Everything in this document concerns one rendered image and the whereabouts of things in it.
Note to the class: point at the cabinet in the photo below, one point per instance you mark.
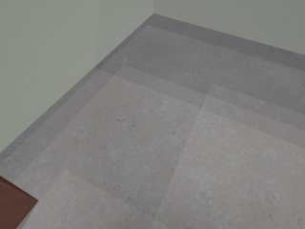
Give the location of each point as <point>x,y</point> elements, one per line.
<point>15,204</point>

